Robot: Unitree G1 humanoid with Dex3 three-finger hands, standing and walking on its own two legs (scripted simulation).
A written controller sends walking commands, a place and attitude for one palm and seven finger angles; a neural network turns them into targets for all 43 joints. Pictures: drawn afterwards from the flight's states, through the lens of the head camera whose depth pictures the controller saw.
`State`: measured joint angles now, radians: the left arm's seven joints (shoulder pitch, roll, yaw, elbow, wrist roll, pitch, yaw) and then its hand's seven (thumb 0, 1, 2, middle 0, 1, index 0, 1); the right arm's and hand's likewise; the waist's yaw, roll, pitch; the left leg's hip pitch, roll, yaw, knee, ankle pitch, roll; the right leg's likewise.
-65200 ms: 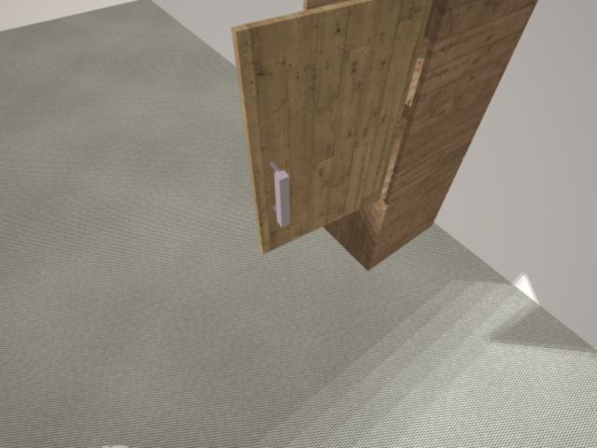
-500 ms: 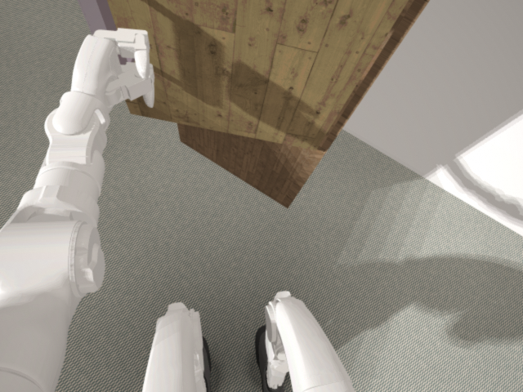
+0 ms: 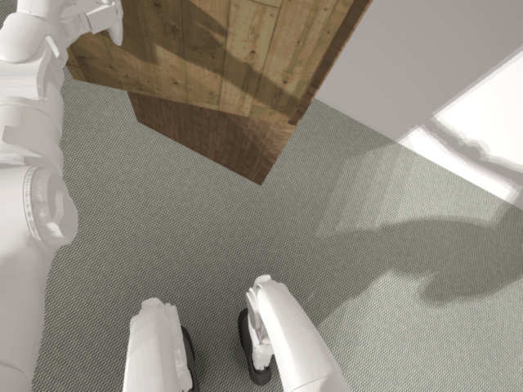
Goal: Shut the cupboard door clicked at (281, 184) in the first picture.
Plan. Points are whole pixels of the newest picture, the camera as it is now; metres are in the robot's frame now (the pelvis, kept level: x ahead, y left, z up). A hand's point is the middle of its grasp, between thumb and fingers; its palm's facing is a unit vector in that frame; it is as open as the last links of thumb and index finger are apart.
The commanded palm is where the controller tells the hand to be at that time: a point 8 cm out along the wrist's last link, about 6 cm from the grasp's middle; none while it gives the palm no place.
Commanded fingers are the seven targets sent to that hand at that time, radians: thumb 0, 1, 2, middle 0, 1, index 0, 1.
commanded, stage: pull the fist back off the door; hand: left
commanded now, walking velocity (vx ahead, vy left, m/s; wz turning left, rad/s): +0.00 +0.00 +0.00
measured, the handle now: out of the picture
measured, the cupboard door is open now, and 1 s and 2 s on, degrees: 18 16 16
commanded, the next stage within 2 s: draw the hand back to the body in 0.92 s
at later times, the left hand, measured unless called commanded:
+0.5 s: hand (97, 16) +0.57 +0.10 +0.10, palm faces +0.02 -1.00 -0.04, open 3.1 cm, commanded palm +0.53 +0.14 +0.07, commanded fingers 0.00 0.90 0.90 -1.30 -1.50 -1.30 -1.50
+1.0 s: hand (108, 80) +0.51 +0.10 +0.07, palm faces -0.02 -1.00 -0.06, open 3.1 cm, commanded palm +0.48 +0.14 +0.07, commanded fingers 0.00 0.90 0.90 -1.30 -1.50 -1.30 -1.50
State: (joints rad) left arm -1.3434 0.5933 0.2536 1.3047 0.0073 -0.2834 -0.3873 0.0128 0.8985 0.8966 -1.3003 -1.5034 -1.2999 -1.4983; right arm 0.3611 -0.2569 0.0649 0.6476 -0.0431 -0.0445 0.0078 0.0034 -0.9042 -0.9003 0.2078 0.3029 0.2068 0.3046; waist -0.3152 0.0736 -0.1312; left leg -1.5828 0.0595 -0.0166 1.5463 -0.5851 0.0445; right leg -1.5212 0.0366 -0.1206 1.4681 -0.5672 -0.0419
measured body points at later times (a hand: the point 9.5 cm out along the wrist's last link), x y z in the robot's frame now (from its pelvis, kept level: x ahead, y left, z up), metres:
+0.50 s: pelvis +0.01 -0.02 +0.03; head +0.18 +0.00 +0.44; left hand +0.56 +0.16 +0.10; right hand +0.00 -0.26 -0.08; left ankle +0.05 +0.10 -0.55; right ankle +0.05 -0.10 -0.55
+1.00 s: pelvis +0.01 -0.01 +0.04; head +0.16 +0.01 +0.46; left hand +0.50 +0.15 +0.08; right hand +0.08 -0.26 -0.09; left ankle +0.05 +0.10 -0.55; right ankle +0.05 -0.10 -0.55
